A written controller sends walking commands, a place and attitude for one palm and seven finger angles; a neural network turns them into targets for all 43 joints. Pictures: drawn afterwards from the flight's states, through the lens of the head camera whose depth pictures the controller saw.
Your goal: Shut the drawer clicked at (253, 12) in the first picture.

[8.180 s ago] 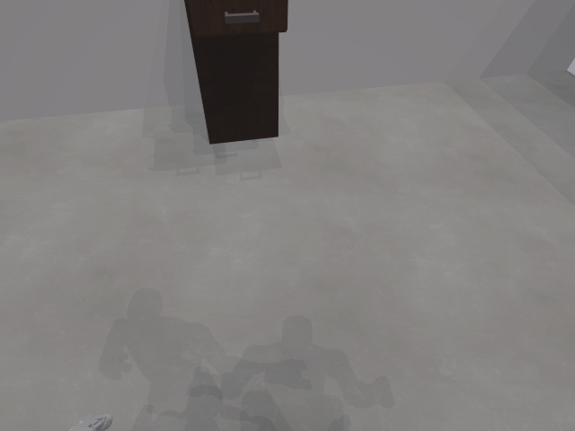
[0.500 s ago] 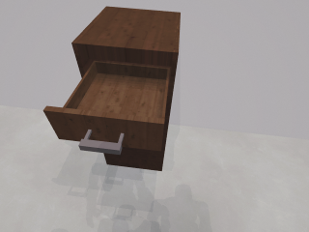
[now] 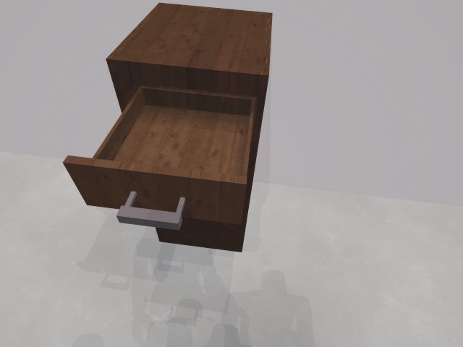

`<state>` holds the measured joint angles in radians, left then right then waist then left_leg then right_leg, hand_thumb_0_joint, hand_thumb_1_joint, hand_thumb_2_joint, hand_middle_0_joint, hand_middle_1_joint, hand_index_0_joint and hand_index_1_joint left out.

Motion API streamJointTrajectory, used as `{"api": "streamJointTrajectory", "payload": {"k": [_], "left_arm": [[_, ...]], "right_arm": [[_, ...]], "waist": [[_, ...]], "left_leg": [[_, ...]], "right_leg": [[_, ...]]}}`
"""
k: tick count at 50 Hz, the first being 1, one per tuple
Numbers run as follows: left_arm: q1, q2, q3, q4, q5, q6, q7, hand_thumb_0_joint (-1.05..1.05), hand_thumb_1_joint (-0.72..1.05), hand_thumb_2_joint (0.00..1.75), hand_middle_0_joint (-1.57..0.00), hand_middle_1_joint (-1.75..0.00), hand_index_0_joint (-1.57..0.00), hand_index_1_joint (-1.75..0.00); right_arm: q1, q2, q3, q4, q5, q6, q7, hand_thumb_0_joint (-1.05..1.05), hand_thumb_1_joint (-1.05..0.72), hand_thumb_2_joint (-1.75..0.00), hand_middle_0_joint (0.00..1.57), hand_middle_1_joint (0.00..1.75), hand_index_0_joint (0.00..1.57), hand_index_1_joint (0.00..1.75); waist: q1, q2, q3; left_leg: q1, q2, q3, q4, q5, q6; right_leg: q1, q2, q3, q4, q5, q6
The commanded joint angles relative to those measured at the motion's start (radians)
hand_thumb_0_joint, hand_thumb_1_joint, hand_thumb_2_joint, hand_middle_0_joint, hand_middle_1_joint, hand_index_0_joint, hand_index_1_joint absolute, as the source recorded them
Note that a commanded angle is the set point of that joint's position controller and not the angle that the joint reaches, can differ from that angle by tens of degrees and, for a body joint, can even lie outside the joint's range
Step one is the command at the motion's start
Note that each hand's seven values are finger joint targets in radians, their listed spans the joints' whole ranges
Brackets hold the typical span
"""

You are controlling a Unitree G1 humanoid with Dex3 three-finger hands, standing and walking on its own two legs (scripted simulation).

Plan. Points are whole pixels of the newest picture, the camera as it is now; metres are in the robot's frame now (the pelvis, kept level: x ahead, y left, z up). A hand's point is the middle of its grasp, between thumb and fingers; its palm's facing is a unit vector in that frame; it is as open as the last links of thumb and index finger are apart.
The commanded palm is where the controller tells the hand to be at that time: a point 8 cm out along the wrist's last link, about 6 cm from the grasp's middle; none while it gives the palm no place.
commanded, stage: look again from close up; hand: left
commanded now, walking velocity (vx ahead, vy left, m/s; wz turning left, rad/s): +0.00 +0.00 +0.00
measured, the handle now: (153, 208) +0.36 +0.19 +0.01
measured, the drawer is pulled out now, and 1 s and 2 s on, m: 0.30 0.30 0.30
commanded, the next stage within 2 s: shuffle to correct the standing spot in 0.46 s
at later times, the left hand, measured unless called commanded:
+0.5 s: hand out of the picture -0.03 +0.15 -0.18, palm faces +0.05 -0.99 -0.14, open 7.4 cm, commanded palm none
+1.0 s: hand out of the picture +0.00 +0.15 -0.19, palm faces +0.06 -0.99 -0.13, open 7.4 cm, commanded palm none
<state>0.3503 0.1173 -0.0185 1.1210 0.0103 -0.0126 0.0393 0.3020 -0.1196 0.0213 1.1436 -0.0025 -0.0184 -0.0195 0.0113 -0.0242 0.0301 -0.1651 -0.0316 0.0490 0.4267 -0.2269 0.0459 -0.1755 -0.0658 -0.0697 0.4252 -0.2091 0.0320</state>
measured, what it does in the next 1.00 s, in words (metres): shifts its weight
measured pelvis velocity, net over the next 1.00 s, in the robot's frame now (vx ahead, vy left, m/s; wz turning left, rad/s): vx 0.06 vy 0.00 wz -0.02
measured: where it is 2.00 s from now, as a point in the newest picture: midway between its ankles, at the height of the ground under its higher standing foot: outside the picture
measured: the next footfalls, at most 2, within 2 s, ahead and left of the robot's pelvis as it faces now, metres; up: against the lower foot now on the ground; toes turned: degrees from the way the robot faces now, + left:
none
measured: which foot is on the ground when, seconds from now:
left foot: down 0.00-1.00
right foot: down 0.00-1.00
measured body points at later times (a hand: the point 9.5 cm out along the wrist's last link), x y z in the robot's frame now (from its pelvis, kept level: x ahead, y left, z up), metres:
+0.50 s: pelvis +0.00 -0.01 +0.00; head +0.00 +0.00 +0.45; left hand -0.03 +0.20 -0.17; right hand -0.02 -0.21 -0.16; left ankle +0.01 +0.09 -0.74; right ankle +0.01 -0.14 -0.74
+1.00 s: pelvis +0.06 +0.00 -0.01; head +0.07 +0.02 +0.44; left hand +0.00 +0.20 -0.18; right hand +0.01 -0.20 -0.16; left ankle +0.01 +0.09 -0.74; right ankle +0.02 -0.13 -0.74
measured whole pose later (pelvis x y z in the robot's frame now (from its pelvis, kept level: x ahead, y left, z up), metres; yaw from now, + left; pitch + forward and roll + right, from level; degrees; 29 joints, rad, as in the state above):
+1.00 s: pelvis +0.06 +0.00 -0.01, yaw -1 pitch -1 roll +0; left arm 0.41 0.12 0.02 1.12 0.02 0.00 0.03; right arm 0.38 -0.10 0.02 1.14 -0.02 -0.05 -0.04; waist 0.01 -0.04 0.02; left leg -0.16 -0.03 0.07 0.54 -0.38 0.05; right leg -0.22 -0.06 -0.07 0.62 -0.38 -0.01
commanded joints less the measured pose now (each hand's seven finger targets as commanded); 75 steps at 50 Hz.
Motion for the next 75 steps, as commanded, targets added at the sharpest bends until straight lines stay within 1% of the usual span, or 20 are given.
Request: {"api": "streamJointTrajectory", "payload": {"k": [1,28,33,37,42,44,46,47,48,50,52,54,56,61,65,66,67,68,72,75], "left_arm": [[0.082,0.077,0.021,-0.021,0.004,-0.013,0.007,0.0,0.9,0.9,-0.2,-0.3,-0.2,-0.3],[0.094,0.063,0.025,-0.028,0.003,-0.015,0.006,0.0,0.9,0.9,-0.2,-0.3,-0.2,-0.3],[0.103,0.07,0.039,-0.033,0.014,-0.008,-0.002,0.0,0.9,0.9,-0.2,-0.3,-0.2,-0.3],[0.125,0.082,0.053,-0.039,0.013,-0.006,-0.006,0.0,0.9,0.9,-0.2,-0.3,-0.2,-0.3],[0.146,0.097,0.068,-0.043,0.008,-0.015,-0.008,0.0,0.9,0.9,-0.2,-0.3,-0.2,-0.3],[0.136,0.086,0.068,-0.044,0.008,-0.017,-0.011,0.0,0.9,0.9,-0.2,-0.3,-0.2,-0.3],[0.098,0.036,0.054,-0.058,0.014,-0.017,-0.009,0.0,0.9,0.9,-0.2,-0.3,-0.2,-0.3],[0.078,0.018,0.044,-0.064,0.013,-0.017,-0.002,0.0,0.9,0.9,-0.2,-0.3,-0.2,-0.3],[0.07,0.017,0.04,-0.064,0.006,-0.015,0.002,0.0,0.9,0.9,-0.2,-0.3,-0.2,-0.3],[0.094,0.02,0.041,-0.044,-0.006,-0.011,0.004,0.0,0.9,0.9,-0.2,-0.3,-0.2,-0.3],[0.155,0.054,0.043,-0.017,-0.012,-0.016,0.009,0.0,0.9,0.9,-0.2,-0.3,-0.2,-0.3],[0.129,0.076,0.046,-0.023,-0.01,-0.016,0.014,0.0,0.9,0.9,-0.2,-0.3,-0.2,-0.3],[0.103,0.085,0.05,-0.05,-0.007,-0.01,0.018,0.0,0.9,0.9,-0.2,-0.3,-0.2,-0.3],[0.042,0.09,0.061,-0.104,-0.004,0.005,0.018,0.0,0.9,0.9,-0.2,-0.3,-0.2,-0.3],[0.025,0.101,0.059,-0.115,0.0,0.002,0.016,0.0,0.9,0.9,-0.2,-0.3,-0.2,-0.3],[-0.041,0.248,0.038,-0.18,-0.005,0.01,0.019,0.0,0.9,0.9,-0.2,-0.3,-0.2,-0.3],[-0.025,0.171,0.045,-0.195,0.002,0.022,0.014,0.0,0.9,0.9,-0.2,-0.3,-0.2,-0.3],[-0.027,0.158,0.036,-0.202,0.004,0.019,0.011,0.0,0.9,0.9,-0.2,-0.3,-0.2,-0.3],[-0.039,0.202,0.04,-0.203,0.002,-0.005,0.012,0.0,0.9,0.9,-0.2,-0.3,-0.2,-0.3],[-0.095,0.223,0.044,-0.217,0.002,-0.007,0.01,0.0,0.9,0.9,-0.2,-0.3,-0.2,-0.3]], "right_arm": [[0.061,-0.089,-0.02,-0.022,-0.001,-0.009,-0.006,0.0,-0.9,-0.9,0.2,0.3,0.2,0.3],[0.07,-0.075,-0.02,-0.014,-0.004,-0.009,-0.007,0.0,-0.9,-0.9,0.2,0.3,0.2,0.3],[0.089,-0.085,-0.03,-0.011,-0.014,0.009,-0.003,0.0,-0.9,-0.9,0.2,0.3,0.2,0.3],[0.098,-0.069,-0.032,-0.03,-0.019,0.011,-0.001,0.0,-0.9,-0.9,0.2,0.3,0.2,0.3],[0.112,-0.049,-0.027,-0.049,-0.018,-0.01,0.001,0.0,-0.9,-0.9,0.2,0.3,0.2,0.3],[0.141,-0.057,-0.026,-0.043,-0.016,-0.023,-0.001,0.0,-0.9,-0.9,0.2,0.3,0.2,0.3],[0.236,-0.102,-0.029,0.0,-0.014,-0.034,-0.015,0.0,-0.9,-0.9,0.2,0.3,0.2,0.3],[0.256,-0.104,-0.021,0.017,-0.015,-0.034,-0.028,0.0,-0.9,-0.9,0.2,0.3,0.2,0.3],[0.247,-0.096,-0.012,0.022,-0.016,-0.032,-0.037,0.0,-0.9,-0.9,0.2,0.3,0.2,0.3],[0.191,-0.097,-0.008,0.01,-0.009,-0.028,-0.045,0.0,-0.9,-0.9,0.2,0.3,0.2,0.3],[0.143,-0.08,-0.01,-0.015,0.003,-0.032,-0.05,0.0,-0.9,-0.9,0.2,0.3,0.2,0.3],[0.126,-0.068,-0.021,-0.024,0.002,-0.02,-0.047,0.0,-0.9,-0.9,0.2,0.3,0.2,0.3],[0.124,-0.062,-0.033,-0.03,0.002,-0.014,-0.045,0.0,-0.9,-0.9,0.2,0.3,0.2,0.3],[0.096,-0.077,-0.046,-0.042,-0.003,-0.003,-0.04,0.0,-0.9,-0.9,0.2,0.3,0.2,0.3],[0.074,-0.075,-0.046,-0.053,-0.005,-0.003,-0.03,0.0,-0.9,-0.9,0.2,0.3,0.2,0.3],[0.018,-0.179,-0.059,-0.147,-0.019,0.0,-0.023,0.0,-0.9,-0.9,0.2,0.3,0.2,0.3],[-0.004,-0.196,-0.084,-0.171,-0.021,-0.017,-0.026,0.0,-0.9,-0.9,0.2,0.3,0.2,0.3],[-0.031,-0.185,-0.082,-0.185,-0.018,-0.012,-0.025,0.0,-0.9,-0.9,0.2,0.3,0.2,0.3],[-0.032,-0.143,-0.063,-0.22,-0.016,0.013,-0.008,0.0,-0.9,-0.9,0.2,0.3,0.2,0.3],[-0.031,-0.135,-0.059,-0.209,-0.017,0.026,-0.001,0.0,-0.9,-0.9,0.2,0.3,0.2,0.3]], "waist": [[-0.005,0.019,0.074],[-0.004,0.028,0.071],[-0.004,0.012,0.12],[-0.001,-0.022,0.159],[0.0,-0.043,0.141],[-0.016,0.033,0.114],[-0.044,0.203,0.073],[-0.039,0.228,0.067],[-0.032,0.196,0.053],[-0.002,0.145,0.04],[0.016,0.077,0.007],[0.003,-0.018,0.019],[0.0,-0.031,0.007],[-0.003,0.033,-0.028],[-0.003,0.003,-0.055],[-0.022,0.028,0.05],[-0.007,0.105,-0.019],[0.005,0.138,-0.06],[-0.019,-0.102,-0.058],[-0.042,-0.052,0.022]], "left_leg": [[-0.088,0.115,-0.11,-0.124,0.032,-0.011],[-0.086,0.109,-0.107,-0.126,0.016,-0.015],[-0.149,0.098,-0.106,-0.116,-0.277,-0.002],[-0.19,0.066,-0.064,-0.032,-0.268,-0.001],[-0.202,0.044,-0.016,0.059,-0.157,0.0],[-0.126,0.068,-0.042,0.018,-0.075,0.01],[0.024,0.202,-0.196,-0.069,0.303,0.056],[0.099,0.259,-0.241,-0.052,0.665,0.092],[0.133,0.278,-0.229,-0.016,0.905,0.114],[0.116,0.23,-0.162,0.036,1.016,0.071],[0.013,0.149,-0.092,0.052,0.8,-0.005],[-0.028,0.122,-0.077,0.016,0.549,-0.021],[-0.022,0.121,-0.068,0.003,0.532,-0.02],[0.036,0.15,-0.083,0.014,0.6,0.0],[0.012,0.13,-0.078,0.01,0.442,-0.006],[0.029,0.114,-0.133,-0.077,0.432,-0.024],[0.012,0.212,-0.18,-0.036,0.402,0.003],[0.021,0.211,-0.174,-0.008,0.446,0.023],[-0.102,0.076,-0.056,0.118,-0.019,-0.024],[-0.08,0.068,-0.055,0.126,-0.048,-0.031]], "right_leg": [[0.004,-0.055,0.059,-0.068,0.041,-0.05],[-0.006,-0.052,0.067,-0.074,0.034,-0.054],[-0.068,-0.043,0.07,-0.077,-0.281,-0.073],[-0.108,-0.069,0.132,-0.102,-0.387,-0.107],[-0.064,-0.101,0.153,-0.07,-0.306,-0.144],[-0.087,-0.07,0.102,0.013,-0.193,-0.133],[-0.161,0.024,-0.038,0.219,-0.067,-0.075],[-0.213,0.038,-0.048,0.257,-0.147,-0.057],[-0.206,0.027,-0.028,0.232,-0.224,-0.054],[-0.083,0.007,-0.003,0.08,-0.055,-0.054],[0.092,-0.047,0.057,0.047,0.416,-0.066],[0.114,-0.085,0.063,0.083,0.612,-0.071],[0.103,-0.089,0.064,0.112,0.657,-0.069],[0.024,-0.059,0.074,0.121,0.418,-0.066],[0.052,-0.077,0.097,0.09,0.421,-0.075],[-0.059,0.001,0.083,0.145,0.151,-0.069],[-0.124,0.003,0.048,0.182,-0.08,-0.059],[-0.114,0.005,0.055,0.166,-0.028,-0.072],[-0.033,-0.121,0.212,0.001,0.121,-0.11],[-0.153,-0.146,0.227,-0.081,-0.08,-0.126]]}}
